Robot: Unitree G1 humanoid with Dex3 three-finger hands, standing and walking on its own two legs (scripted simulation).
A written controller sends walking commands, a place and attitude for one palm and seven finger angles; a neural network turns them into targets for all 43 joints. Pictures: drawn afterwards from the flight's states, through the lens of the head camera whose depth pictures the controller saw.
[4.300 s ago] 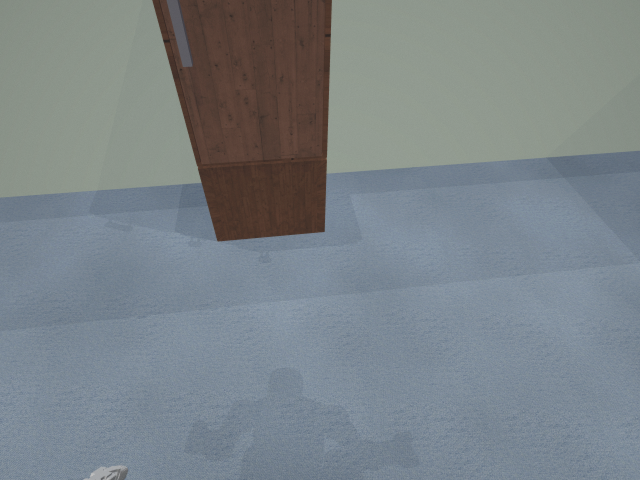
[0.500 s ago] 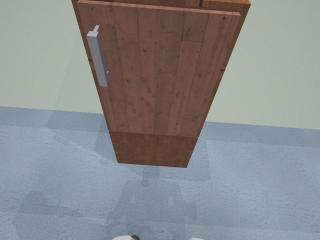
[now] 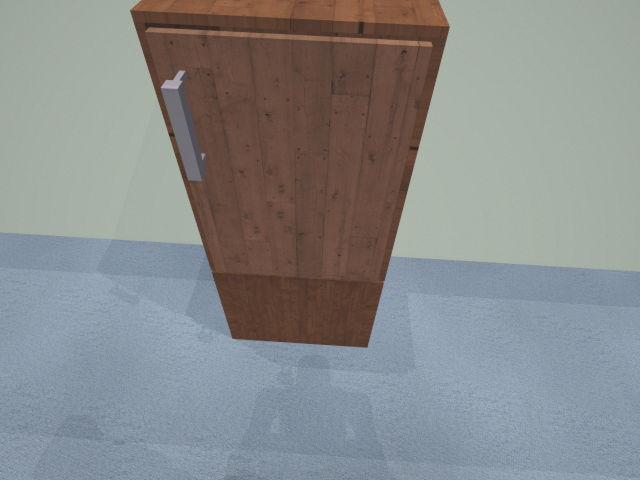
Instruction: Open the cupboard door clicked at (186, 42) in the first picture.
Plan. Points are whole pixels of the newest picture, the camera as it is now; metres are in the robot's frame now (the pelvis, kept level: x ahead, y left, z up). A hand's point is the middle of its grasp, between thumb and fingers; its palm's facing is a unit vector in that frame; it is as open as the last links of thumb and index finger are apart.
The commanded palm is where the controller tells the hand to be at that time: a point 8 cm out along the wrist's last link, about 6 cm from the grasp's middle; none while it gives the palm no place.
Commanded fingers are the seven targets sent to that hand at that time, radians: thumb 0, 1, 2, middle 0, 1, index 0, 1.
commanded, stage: come to a stop and stand still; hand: left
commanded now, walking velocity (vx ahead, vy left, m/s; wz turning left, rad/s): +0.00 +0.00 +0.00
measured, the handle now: (189, 127) +0.62 +0.26 +0.10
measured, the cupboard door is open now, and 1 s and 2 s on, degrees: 0 0 0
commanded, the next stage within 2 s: look again from close up in 0.04 s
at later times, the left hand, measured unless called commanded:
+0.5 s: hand out of the picture +0.01 +0.21 -0.18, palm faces +0.03 -0.98 -0.21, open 7.4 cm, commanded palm none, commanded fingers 0.00 0.90 0.90 -0.20 -0.30 -0.20 -0.30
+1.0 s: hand out of the picture +0.02 +0.21 -0.19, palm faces +0.03 -0.98 -0.17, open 7.4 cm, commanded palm none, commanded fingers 0.00 0.90 0.90 -0.20 -0.30 -0.20 -0.30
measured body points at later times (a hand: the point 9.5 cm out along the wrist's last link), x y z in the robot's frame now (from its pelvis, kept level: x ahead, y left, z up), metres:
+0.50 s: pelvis +0.00 +0.03 -0.01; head -0.01 +0.03 +0.44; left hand +0.01 +0.26 -0.16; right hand +0.00 -0.19 -0.16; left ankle +0.03 +0.14 -0.74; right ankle +0.00 -0.11 -0.74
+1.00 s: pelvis +0.03 +0.04 -0.01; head +0.03 +0.04 +0.44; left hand +0.02 +0.26 -0.17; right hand +0.03 -0.19 -0.17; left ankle +0.03 +0.14 -0.74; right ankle +0.00 -0.11 -0.74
